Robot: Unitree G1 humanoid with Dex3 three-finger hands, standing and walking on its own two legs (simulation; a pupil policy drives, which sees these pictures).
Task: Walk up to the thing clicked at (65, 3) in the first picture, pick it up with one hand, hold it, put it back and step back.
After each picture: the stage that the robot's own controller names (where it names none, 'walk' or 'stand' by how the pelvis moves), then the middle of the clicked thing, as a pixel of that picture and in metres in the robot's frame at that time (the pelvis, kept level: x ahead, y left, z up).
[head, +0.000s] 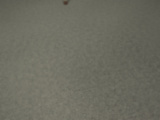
stand; out of the picture +2.37 +0.27 -0.65
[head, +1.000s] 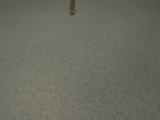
walk; (72, 7) +2.24 +0.19 -0.63
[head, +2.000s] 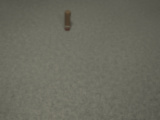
walk; (67, 21) +1.59 +0.14 -0.64
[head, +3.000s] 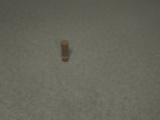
walk; (65, 51) +1.10 +0.15 -0.64
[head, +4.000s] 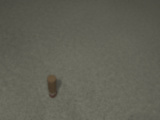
walk; (52, 87) +0.72 +0.19 -0.64
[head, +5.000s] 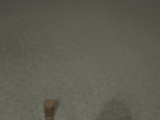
walk; (49, 111) +0.53 +0.15 -0.65
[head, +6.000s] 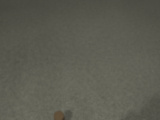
stand; out of the picture +0.47 +0.18 -0.65
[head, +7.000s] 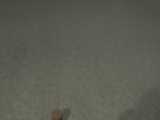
stand; out of the picture +0.46 +0.18 -0.64
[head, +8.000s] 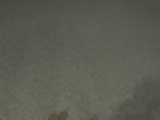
stand; out of the picture +0.41 +0.19 -0.65
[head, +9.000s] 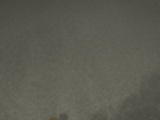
stand; out of the picture +0.39 +0.21 -0.66
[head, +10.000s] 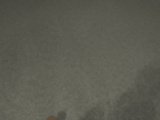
stand; out of the picture +0.38 +0.22 -0.65
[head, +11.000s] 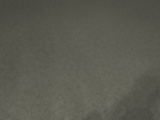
stand; out of the picture +0.36 +0.23 -0.66
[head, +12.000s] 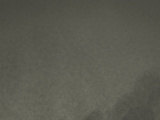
stand; out of the picture +0.36 +0.22 -0.66
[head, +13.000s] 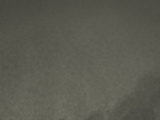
stand; out of the picture +0.37 +0.22 -0.66
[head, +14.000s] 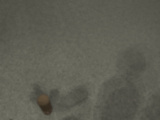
go down; (45, 105) +0.41 +0.20 -0.57
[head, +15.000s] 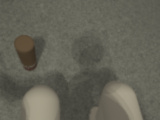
go down; (27, 55) +0.48 +0.21 -0.26
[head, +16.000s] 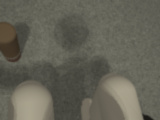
close in; (9, 45) +0.47 +0.22 -0.23
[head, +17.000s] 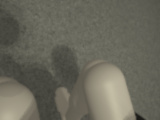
close in; out of the picture +0.47 +0.25 -0.17
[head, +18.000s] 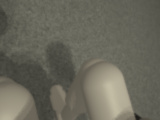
lift; out of the picture +0.45 +0.26 -0.17
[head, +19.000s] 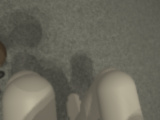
lift; out of the picture +0.35 +0.24 -0.14
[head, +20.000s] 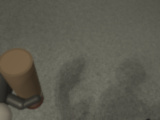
lift; (26, 85) +0.31 +0.17 +0.05
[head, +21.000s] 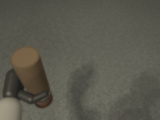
hold; (36, 82) +0.33 +0.15 +0.07
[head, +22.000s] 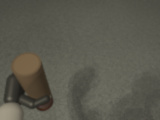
hold; (37, 86) +0.31 +0.16 +0.06
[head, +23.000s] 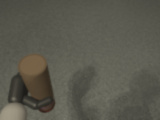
crouch; (40, 88) +0.32 +0.15 +0.04
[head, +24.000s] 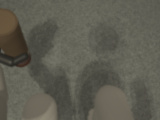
crouch; (13, 44) +0.45 +0.18 -0.04
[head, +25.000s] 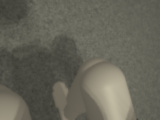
lower; out of the picture +0.46 +0.24 -0.18
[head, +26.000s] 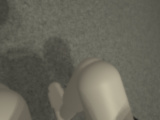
lower; out of the picture +0.47 +0.26 -0.17
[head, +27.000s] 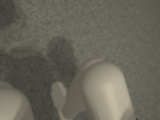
lower; out of the picture +0.45 +0.26 -0.17
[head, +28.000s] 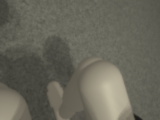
lower; out of the picture +0.46 +0.27 -0.17
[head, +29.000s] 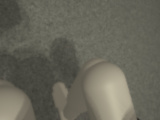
loosen; out of the picture +0.44 +0.24 -0.18
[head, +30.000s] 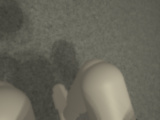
withdraw; out of the picture +0.46 +0.23 -0.18
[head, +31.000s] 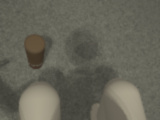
walk; (35, 54) +0.46 +0.18 -0.24
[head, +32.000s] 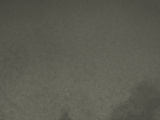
stand; out of the picture +0.37 +0.15 -0.59
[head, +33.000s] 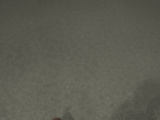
stand; out of the picture +0.38 +0.16 -0.60
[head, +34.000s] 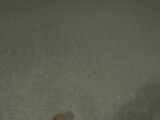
stand; out of the picture +0.39 +0.15 -0.61
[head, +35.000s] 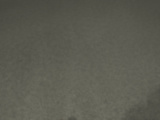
walk; out of the picture +0.40 +0.15 -0.65
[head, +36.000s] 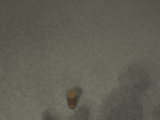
walk; (71, 99) +0.49 +0.08 -0.63
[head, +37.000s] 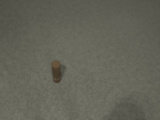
walk; (56, 72) +0.73 +0.16 -0.64
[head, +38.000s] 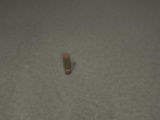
stand; (67, 64) +1.03 +0.21 -0.64
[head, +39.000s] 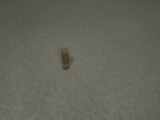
stand; (65, 59) +1.04 +0.17 -0.66
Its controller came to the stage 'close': yes
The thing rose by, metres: 0.69
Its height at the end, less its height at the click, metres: +0.00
